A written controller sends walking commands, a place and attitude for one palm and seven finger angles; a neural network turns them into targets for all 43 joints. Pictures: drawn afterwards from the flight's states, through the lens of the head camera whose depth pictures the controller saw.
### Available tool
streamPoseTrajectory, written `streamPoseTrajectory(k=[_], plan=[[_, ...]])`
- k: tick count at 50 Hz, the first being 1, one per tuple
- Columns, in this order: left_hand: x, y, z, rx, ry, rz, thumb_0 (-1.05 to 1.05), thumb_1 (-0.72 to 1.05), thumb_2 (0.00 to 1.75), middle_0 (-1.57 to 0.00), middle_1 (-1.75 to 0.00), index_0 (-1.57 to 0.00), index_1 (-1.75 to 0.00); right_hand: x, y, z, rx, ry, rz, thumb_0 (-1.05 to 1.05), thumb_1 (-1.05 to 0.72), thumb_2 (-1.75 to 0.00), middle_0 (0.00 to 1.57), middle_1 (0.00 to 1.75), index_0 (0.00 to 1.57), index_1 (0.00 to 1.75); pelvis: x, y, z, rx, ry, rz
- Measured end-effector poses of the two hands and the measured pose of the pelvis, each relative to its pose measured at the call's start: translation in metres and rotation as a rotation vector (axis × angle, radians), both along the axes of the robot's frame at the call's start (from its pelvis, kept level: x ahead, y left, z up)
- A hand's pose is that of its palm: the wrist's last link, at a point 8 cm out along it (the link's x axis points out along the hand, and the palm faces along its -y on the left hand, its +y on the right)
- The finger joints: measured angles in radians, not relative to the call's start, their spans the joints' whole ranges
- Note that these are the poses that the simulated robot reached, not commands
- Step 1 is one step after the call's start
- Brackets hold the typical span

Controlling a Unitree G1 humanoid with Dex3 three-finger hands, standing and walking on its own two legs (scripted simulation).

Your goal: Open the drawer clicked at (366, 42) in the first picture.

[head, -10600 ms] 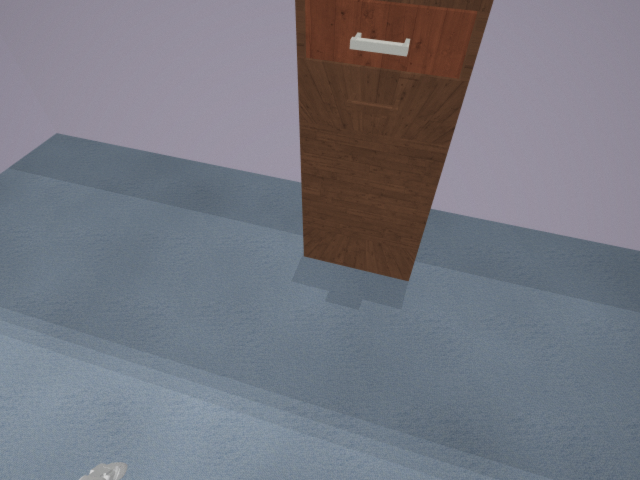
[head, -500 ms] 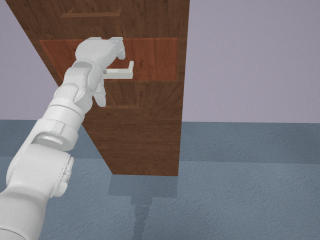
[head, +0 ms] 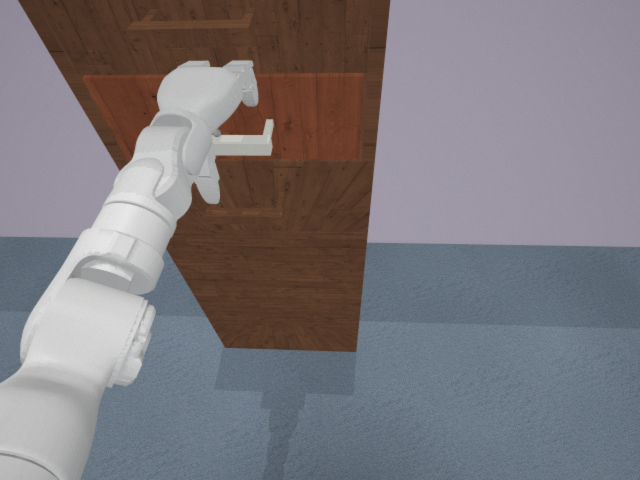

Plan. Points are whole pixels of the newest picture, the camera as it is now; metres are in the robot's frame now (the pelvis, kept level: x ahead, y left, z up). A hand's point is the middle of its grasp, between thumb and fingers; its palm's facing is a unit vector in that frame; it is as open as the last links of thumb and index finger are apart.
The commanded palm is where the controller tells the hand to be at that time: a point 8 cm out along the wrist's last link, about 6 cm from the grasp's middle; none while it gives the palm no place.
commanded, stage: move the hooked fingers above the handle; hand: left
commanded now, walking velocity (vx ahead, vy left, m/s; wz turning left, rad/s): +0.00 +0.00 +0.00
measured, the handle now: (227, 135) +0.56 +0.13 +0.12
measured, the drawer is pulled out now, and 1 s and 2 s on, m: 0.00 0.00 0.00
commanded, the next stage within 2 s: none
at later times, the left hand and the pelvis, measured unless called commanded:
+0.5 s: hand (191, 125) +0.51 +0.15 +0.18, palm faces +0.05 -0.02 -1.00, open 13.8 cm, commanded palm +0.48 +0.15 +0.24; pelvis +0.00 +0.00 +0.00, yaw -1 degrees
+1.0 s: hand (190, 125) +0.50 +0.15 +0.18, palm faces -0.03 +0.01 -1.00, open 13.8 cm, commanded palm +0.48 +0.14 +0.24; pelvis +0.00 +0.00 +0.00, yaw +0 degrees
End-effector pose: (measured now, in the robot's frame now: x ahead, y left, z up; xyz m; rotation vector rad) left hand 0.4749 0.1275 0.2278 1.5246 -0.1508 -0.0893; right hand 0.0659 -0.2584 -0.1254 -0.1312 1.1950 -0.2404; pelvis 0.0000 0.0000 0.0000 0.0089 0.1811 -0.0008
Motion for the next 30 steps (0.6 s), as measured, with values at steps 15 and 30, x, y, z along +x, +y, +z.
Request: streamPoseTrajectory(k=[15, 30], plan=[[0.006, -0.002, -0.002, 0.010, 0.082, -0.004, 0.00, -0.49, 0.30, -0.32, -1.20, -0.32, -1.20, -0.021, 0.006, -0.002, 0.005, 0.062, -0.027, 0.01, -0.91, -0.90, 0.20, 0.29, 0.20, 0.29, 0.002, 0.006, 0.001, -0.003, 0.002, 0.004], [-0.003, 0.030, 0.005, 0.056, 0.054, 0.144, 0.00, -0.49, 0.30, -0.32, -1.20, -0.32, -1.20, 0.000, 0.004, 0.000, 0.017, 0.005, -0.006, 0.01, -0.91, -0.90, 0.20, 0.29, 0.20, 0.29, 0.001, 0.003, 0.002, -0.002, -0.009, 0.006]])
